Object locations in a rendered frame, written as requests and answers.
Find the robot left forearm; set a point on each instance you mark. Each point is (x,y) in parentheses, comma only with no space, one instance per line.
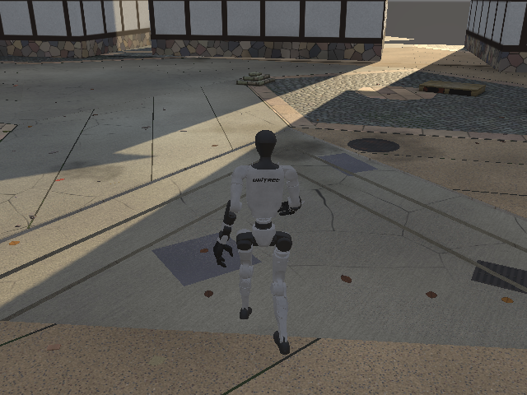
(227,225)

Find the right robot upper arm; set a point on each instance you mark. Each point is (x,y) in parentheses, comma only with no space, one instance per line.
(292,185)

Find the robot left hand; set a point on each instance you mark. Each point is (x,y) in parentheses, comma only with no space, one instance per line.
(218,249)

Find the left robot upper arm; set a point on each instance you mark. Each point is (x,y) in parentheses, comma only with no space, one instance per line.
(237,176)

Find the robot right forearm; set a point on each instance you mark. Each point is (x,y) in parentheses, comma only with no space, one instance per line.
(294,208)

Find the robot right hand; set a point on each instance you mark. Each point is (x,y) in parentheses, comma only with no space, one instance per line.
(284,209)

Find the humanoid robot torso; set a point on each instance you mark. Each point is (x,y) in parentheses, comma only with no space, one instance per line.
(264,190)

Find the robot right foot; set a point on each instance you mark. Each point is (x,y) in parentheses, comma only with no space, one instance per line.
(284,346)

